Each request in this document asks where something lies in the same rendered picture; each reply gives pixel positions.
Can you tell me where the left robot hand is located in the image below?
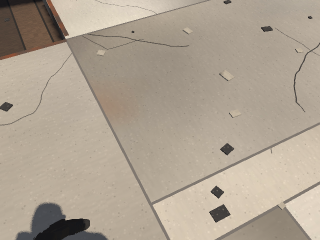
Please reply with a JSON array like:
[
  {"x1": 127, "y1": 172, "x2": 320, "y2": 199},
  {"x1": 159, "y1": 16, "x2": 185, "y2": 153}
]
[{"x1": 33, "y1": 218, "x2": 90, "y2": 240}]

